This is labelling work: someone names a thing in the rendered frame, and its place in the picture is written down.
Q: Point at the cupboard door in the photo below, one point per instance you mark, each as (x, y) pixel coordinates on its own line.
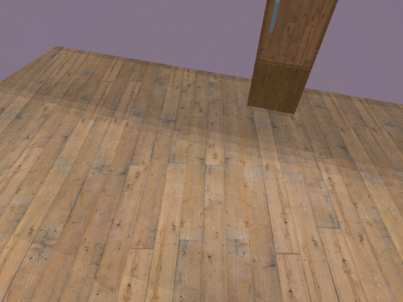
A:
(298, 28)

